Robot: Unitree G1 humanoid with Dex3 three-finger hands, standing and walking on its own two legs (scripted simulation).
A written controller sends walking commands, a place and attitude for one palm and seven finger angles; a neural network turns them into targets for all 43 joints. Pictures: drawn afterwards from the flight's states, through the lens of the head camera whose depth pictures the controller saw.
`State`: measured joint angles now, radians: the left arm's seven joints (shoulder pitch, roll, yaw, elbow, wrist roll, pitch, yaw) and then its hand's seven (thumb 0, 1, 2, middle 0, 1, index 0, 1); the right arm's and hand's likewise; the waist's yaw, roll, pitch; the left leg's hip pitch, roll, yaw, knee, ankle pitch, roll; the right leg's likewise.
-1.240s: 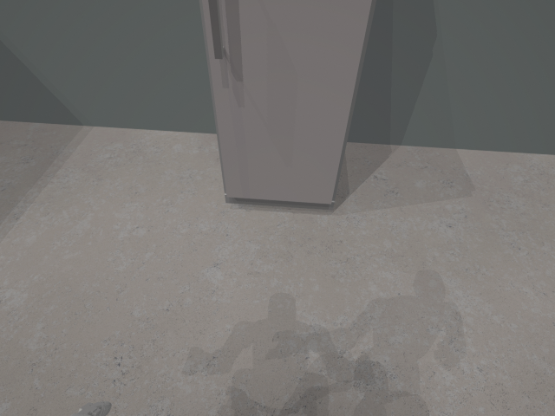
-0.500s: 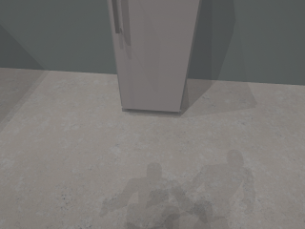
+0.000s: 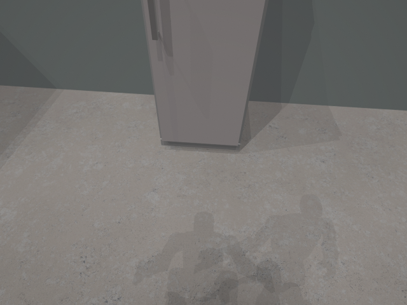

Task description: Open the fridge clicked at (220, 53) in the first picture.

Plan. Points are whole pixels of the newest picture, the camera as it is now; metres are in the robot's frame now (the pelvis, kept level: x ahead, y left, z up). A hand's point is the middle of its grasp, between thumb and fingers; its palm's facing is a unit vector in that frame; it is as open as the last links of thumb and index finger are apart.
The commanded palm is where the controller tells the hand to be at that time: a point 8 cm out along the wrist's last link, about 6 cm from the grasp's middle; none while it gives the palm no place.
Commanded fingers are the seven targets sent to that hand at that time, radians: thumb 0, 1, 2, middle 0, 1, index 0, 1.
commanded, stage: look at it before walking up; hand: left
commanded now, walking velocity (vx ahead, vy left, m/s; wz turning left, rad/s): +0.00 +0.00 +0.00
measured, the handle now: out of the picture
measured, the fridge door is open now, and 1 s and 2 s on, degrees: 0 0 0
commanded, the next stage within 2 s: walk to a spot facing it in 0.20 s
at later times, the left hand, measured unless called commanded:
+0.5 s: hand out of the picture +0.07 +0.23 -0.17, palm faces +0.05 -0.96 -0.27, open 7.4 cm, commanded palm none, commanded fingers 0.00 0.90 0.90 -0.20 -0.30 -0.20 -0.30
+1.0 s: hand (105, 267) +0.24 +0.26 -0.18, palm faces +0.16 -0.98 -0.14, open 7.4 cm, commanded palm none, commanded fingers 0.00 0.90 0.90 -0.20 -0.30 -0.20 -0.30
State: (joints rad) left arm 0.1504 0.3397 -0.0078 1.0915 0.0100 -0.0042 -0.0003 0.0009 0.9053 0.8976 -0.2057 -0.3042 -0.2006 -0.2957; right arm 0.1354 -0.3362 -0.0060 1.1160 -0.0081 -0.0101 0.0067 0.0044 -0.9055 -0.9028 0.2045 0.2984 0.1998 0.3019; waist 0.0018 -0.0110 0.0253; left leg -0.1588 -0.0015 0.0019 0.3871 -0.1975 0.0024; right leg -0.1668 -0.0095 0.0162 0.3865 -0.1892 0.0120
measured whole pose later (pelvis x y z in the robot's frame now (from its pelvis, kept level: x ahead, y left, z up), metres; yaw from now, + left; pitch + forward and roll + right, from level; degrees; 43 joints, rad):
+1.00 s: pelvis +0.20 +0.08 -0.01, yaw +9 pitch +0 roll +0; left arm 0.19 0.18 0.05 1.04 0.02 -0.01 -0.02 0.00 0.91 0.90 -0.20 -0.30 -0.19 -0.29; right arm 0.50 -0.07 -0.01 1.17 -0.01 -0.08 -0.03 0.00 -0.91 -0.90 0.20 0.30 0.20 0.30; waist -0.03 -0.03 0.04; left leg 0.08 -0.06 0.05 0.24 -0.32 0.07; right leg -0.63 -0.11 -0.09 0.92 -0.15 0.02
